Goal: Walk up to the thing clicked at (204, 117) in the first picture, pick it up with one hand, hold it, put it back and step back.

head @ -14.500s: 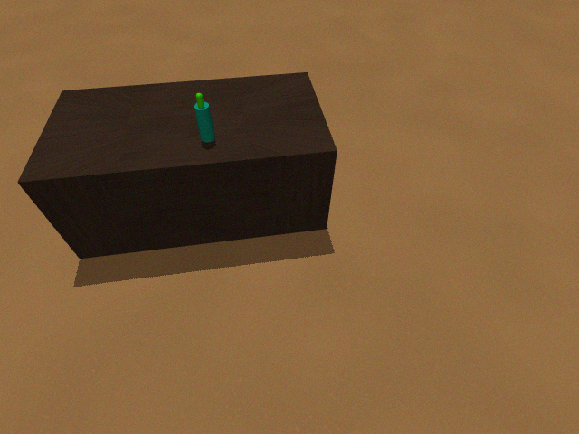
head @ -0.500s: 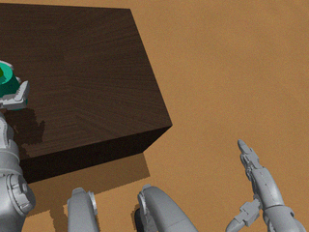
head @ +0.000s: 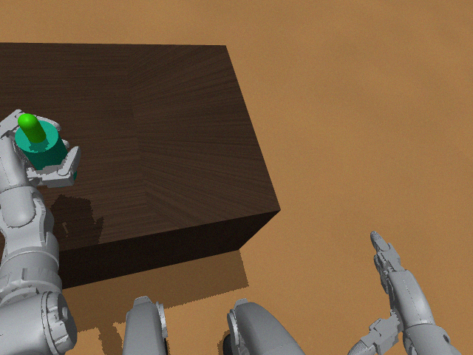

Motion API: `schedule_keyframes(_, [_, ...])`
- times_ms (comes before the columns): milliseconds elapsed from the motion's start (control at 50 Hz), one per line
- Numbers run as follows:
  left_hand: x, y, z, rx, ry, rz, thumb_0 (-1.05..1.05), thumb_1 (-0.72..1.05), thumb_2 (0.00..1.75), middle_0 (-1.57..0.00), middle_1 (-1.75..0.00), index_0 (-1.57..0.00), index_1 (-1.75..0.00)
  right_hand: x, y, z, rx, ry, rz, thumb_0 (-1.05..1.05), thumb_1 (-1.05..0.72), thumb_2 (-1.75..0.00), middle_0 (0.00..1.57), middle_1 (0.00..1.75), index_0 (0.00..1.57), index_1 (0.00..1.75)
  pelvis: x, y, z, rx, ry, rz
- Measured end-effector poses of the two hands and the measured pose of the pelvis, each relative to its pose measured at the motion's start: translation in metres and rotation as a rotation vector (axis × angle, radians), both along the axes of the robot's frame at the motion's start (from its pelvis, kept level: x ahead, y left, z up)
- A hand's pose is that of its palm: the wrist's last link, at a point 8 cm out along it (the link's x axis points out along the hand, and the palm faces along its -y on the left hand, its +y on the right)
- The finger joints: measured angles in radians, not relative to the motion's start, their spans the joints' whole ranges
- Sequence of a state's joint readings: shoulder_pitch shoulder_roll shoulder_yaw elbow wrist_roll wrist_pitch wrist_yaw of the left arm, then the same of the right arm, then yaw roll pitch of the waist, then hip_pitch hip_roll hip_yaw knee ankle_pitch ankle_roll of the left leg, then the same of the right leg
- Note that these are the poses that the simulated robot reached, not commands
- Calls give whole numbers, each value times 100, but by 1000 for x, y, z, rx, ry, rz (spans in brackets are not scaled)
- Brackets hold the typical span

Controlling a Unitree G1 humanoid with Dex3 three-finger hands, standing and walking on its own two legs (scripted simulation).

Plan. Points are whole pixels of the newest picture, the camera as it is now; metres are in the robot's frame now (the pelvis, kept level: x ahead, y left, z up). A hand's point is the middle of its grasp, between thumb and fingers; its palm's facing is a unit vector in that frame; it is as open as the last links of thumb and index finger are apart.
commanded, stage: lift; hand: left
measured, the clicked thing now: (46, 150) +0.46 +0.24 +0.00
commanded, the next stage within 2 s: hold in 1.20 s
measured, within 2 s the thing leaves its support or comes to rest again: neither
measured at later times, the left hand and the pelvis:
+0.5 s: hand (65, 177) +0.38 +0.19 +0.06, palm faces +0.25 -0.97 -0.01, open 7.6 cm; pelvis +0.00 -0.01 +0.04, yaw +2 degrees
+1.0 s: hand (74, 180) +0.36 +0.17 +0.10, palm faces +0.25 -0.97 +0.01, open 7.6 cm; pelvis +0.01 -0.02 +0.06, yaw +2 degrees
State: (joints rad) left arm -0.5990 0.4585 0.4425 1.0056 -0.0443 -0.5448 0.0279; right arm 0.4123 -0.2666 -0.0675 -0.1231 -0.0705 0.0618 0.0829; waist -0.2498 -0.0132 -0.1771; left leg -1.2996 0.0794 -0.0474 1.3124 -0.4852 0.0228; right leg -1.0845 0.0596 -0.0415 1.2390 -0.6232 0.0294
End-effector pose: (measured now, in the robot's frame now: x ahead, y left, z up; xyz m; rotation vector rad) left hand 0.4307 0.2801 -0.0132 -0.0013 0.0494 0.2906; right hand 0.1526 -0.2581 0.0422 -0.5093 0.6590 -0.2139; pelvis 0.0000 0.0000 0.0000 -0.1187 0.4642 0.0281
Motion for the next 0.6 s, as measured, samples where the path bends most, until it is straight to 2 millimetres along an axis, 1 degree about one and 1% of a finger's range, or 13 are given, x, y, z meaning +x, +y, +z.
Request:
schedule_keyframes(120, [-17, -7, 27, 14, -14, -16, -3, -22, 124, -81, -123, -90, -125, 4, 5, -3, 62, -3, -5, -1, 54, -5, 6, 5, 6, 5, 3, 1, 12, 10, -40, 4])
schedule_keyframes(260, [-44, -21, 52, 15, -12, -31, -3, -22, 124, -80, -123, -89, -126, 7, 7, -1, 131, -23, -9, -1, 55, -5, 6, 5, 6, 5, 5, 0, 27, 30, -95, 5])
schedule_keyframes(460, [-78, -37, 73, 7, -20, -32, -3, -22, 124, -80, -124, -89, -126, 3, 0, 12, 152, -36, 0, -1, 56, -5, 6, 5, 6, 5, 0, -9, 42, 61, -161, 11])
schedule_keyframes(600, [-96, -48, 88, 10, -32, -36, -3, -22, 124, -79, -125, -88, -127, -1, -7, 12, 167, -29, -14, -1, 56, -4, 6, 5, 6, 5, -2, -14, 50, 75, -195, 12])
